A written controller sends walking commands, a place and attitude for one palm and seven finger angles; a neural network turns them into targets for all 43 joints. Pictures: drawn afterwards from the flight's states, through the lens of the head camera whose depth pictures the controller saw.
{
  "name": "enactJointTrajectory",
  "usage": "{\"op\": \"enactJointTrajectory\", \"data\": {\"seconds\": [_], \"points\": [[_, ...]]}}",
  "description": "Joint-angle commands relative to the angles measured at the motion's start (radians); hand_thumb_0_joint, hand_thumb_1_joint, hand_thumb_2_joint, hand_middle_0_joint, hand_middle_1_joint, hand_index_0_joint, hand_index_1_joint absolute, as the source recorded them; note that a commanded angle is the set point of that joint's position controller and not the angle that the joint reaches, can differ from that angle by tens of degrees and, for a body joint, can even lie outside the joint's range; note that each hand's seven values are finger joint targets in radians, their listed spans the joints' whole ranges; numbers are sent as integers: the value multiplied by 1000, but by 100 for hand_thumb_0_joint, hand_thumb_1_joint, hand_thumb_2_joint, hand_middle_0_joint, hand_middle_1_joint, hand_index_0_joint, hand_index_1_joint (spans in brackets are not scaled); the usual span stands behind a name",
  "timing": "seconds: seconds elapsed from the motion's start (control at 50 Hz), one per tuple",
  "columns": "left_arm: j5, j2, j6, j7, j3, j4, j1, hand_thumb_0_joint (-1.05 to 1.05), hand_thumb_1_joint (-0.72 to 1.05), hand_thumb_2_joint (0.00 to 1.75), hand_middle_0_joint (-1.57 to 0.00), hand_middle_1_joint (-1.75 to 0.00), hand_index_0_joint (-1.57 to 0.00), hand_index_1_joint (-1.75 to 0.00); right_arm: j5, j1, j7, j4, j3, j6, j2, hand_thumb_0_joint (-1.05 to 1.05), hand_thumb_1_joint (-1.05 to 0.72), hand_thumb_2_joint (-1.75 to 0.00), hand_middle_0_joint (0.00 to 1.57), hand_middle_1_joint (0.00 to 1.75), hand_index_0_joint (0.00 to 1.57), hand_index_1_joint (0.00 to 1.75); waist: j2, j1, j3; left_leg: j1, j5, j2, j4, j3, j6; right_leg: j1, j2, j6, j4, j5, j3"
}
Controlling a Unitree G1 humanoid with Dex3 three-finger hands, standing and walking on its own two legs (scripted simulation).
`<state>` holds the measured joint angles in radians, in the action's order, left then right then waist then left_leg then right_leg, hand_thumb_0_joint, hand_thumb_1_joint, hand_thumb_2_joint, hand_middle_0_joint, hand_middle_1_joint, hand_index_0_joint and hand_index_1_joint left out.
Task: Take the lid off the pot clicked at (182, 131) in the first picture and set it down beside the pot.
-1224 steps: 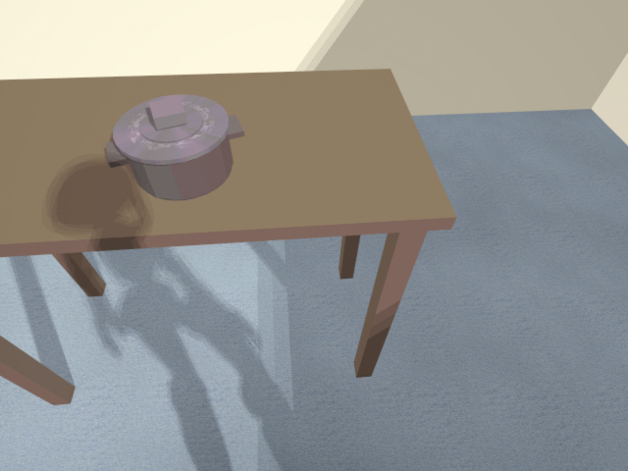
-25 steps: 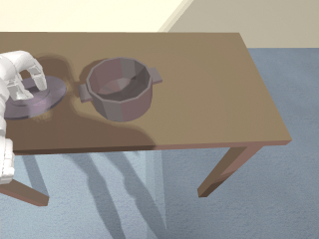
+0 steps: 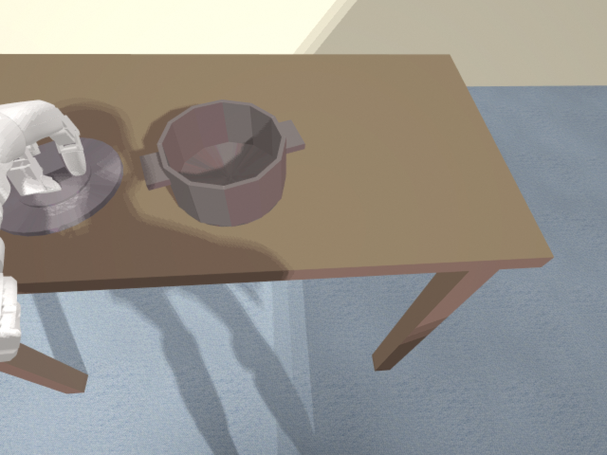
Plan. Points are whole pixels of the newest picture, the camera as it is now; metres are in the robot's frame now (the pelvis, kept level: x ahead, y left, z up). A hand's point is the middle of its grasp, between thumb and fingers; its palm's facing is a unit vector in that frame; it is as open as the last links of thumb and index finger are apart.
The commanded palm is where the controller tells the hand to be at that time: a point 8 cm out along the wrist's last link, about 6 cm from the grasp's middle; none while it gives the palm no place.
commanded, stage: open the fingers wide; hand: left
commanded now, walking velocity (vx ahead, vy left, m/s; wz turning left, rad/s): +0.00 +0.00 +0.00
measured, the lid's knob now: (45, 169) +0.49 +0.31 +0.08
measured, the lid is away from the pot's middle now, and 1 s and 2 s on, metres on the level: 0.23 0.25 0.25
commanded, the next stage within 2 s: raise the empty hand in 1.04 s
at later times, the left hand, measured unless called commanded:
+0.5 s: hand (23, 185) +0.44 +0.31 +0.10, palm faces -0.43 -0.12 -0.89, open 7.5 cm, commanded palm +0.47 +0.31 +0.16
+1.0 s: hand (25, 182) +0.45 +0.32 +0.10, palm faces -0.43 -0.12 -0.90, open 10.9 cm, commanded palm +0.47 +0.31 +0.16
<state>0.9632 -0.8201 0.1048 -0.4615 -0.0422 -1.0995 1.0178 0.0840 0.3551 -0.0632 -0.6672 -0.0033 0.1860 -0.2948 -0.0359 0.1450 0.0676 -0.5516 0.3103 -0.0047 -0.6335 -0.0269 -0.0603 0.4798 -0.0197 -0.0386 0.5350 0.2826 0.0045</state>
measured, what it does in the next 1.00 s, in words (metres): stands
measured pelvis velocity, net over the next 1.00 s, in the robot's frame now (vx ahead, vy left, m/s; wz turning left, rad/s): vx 0.00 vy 0.00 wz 0.00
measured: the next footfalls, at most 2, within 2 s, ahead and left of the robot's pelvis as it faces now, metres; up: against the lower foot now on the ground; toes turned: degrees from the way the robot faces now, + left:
none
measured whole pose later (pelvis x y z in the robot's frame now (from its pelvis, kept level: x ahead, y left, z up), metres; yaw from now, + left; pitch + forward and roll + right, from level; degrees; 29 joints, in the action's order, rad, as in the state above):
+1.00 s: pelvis +0.00 +0.00 +0.00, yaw +0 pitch +13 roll -3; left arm 0.94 -0.82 0.13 -0.41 -0.03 -1.05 0.95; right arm 0.09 0.31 -0.07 -0.64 0.01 0.25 -0.27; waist -0.02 0.12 0.07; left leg -0.54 0.30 -0.01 -0.63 -0.02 -0.06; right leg 0.46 -0.02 -0.04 0.52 0.27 0.00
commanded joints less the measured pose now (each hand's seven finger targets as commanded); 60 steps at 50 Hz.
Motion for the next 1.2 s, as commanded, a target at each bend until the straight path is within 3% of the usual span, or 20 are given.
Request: {"op": "enactJointTrajectory", "data": {"seconds": [0.0,0.02,0.06,0.1,0.22,0.32,0.38,0.44,0.46,0.52,0.58,0.62,0.68,0.8,0.88,0.96,1.0,1.04,1.1,1.18], "points": [[-26,-206,87,66,62,287,298,0,55,98,-71,-102,-84,-108,-20,43,-14,98,-63,14,-159,0,-90,-90,20,30,20,30,-90,-22,410,435,-628,-2,8,56,-20,5,95,74,-34,-302,-78],[-34,-245,79,68,89,251,315,0,54,97,-69,-102,-82,-108,-18,36,-16,85,-63,27,-168,0,-90,-90,20,30,20,30,-43,-16,345,380,-503,-1,19,47,-24,12,93,68,-48,-252,-76],[-35,-371,52,92,157,273,406,0,51,94,-67,-102,-79,-107,-7,43,-21,90,-56,34,-176,0,-90,-90,20,30,20,30,-33,-20,364,331,-366,-17,51,37,-33,-54,88,73,-55,-237,-64],[-15,-439,55,124,196,339,467,0,48,92,-65,-101,-76,-106,-11,40,-32,96,-53,25,-175,0,-90,-90,20,30,20,30,-157,-28,449,402,-442,-20,53,46,-29,-72,83,84,-47,-265,-63],[-17,-241,18,99,46,212,369,0,38,87,-59,-98,-68,-102,-4,23,-15,85,-49,23,-166,0,-90,-90,20,30,20,30,-107,-12,338,379,-378,-13,51,40,-21,2,87,79,-68,-205,-71],[-45,-300,46,81,88,341,454,0,30,83,-54,-96,-62,-99,-6,27,-32,86,-53,21,-167,0,-90,-90,20,30,20,30,-119,-5,444,472,-461,-13,32,56,-32,-23,91,72,-64,-253,-66],[-51,-277,32,75,77,192,368,0,25,81,-52,-94,-58,-97,2,23,-34,75,-43,20,-169,0,-90,-90,20,30,20,30,-42,-8,322,343,-338,-20,48,39,-29,-11,89,74,-58,-209,-76],[-21,-273,28,86,59,189,375,0,20,78,-49,-92,-54,-94,3,5,-29,84,-38,26,-169,0,-90,-90,20,30,20,30,-84,-16,305,322,-346,-23,46,34,-20,-4,87,82,-48,-212,-72],[-18,-241,27,85,31,218,405,0,19,78,-48,-92,-53,-94,1,10,-27,80,-41,25,-168,0,-90,-90,20,30,20,30,-91,-11,319,343,-357,-18,47,40,-19,6,89,82,-48,-209,-75],[-12,-289,45,92,75,359,468,0,14,75,-45,-90,-49,-91,-5,14,-24,94,-51,28,-164,0,-90,-90,20,30,20,30,-175,-21,439,475,-519,-9,26,66,-15,0,93,83,-43,-251,-70],[-37,-301,52,92,114,376,419,0,9,72,-42,-89,-45,-90,-10,18,-25,101,-55,30,-157,0,-90,-90,20,30,20,30,-159,-23,500,517,-619,-10,14,73,-16,-25,94,75,-42,-300,-68],[-51,-325,46,93,155,285,335,0,6,71,-40,-87,-42,-88,-11,22,-19,95,-54,32,-161,0,-90,-90,20,30,20,30,-96,-31,453,463,-615,-10,17,67,-19,-38,92,71,-39,-310,-72],[-37,-283,14,93,92,155,307,0,0,70,-38,-85,-39,-85,1,11,-15,91,-40,36,-167,0,-90,-90,20,30,20,30,-19,-27,302,309,-406,-22,48,40,-20,-33,92,76,-51,-250,-75],[-20,-330,37,100,126,353,399,0,-4,71,-37,-81,-37,-81,-9,16,-19,117,-53,40,-161,0,-90,-90,20,30,20,30,-116,-30,491,466,-594,-16,26,62,-22,-70,92,78,-46,-321,-61],[-46,-311,24,85,117,215,340,0,-4,71,-37,-81,-37,-81,-2,23,-23,94,-48,41,-163,0,-90,-90,20,30,20,30,-46,-17,369,372,-460,-20,39,45,-27,-42,92,71,-57,-269,-69],[-14,-287,20,93,72,213,378,0,-5,72,-38,-80,-38,-80,1,20,-23,90,-44,40,-164,0,-90,-90,20,30,20,30,-86,-16,335,350,-406,-22,44,38,-22,-15,93,79,-54,-237,-70],[-10,-274,32,94,62,296,423,0,-5,72,-38,-80,-38,-80,-3,18,-23,95,-50,40,-162,0,-90,-90,20,30,20,30,-150,-17,392,428,-489,-13,37,52,-17,1,93,83,-54,-243,-70],[-16,-300,37,91,89,298,413,0,-5,72,-38,-80,-38,-80,-6,32,-24,95,-50,40,-160,0,-90,-90,20,30,20,30,-135,-17,436,453,-528,-14,23,60,-20,-16,97,78,-47,-266,-68],[-39,-317,38,85,106,270,398,0,-5,72,-38,-80,-38,-80,-4,31,-31,95,-48,40,-165,0,-90,-90,20,30,20,30,-104,-15,428,412,-494,-18,30,50,-26,-38,91,76,-49,-279,-64],[-25,-313,32,92,93,326,457,0,-5,72,-38,-80,-38,-80,-4,27,-27,92,-49,35,-164,0,-90,-90,20,30,20,30,-155,-15,426,459,-532,-14,34,61,-18,-15,96,78,-57,-269,-68]]}}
